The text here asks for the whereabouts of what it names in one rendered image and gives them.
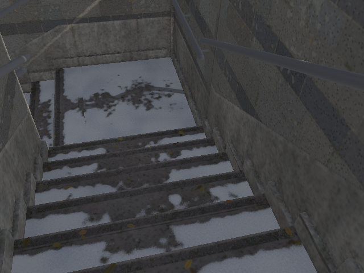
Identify stairs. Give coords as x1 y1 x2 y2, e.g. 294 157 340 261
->
11 126 336 273
24 80 55 149

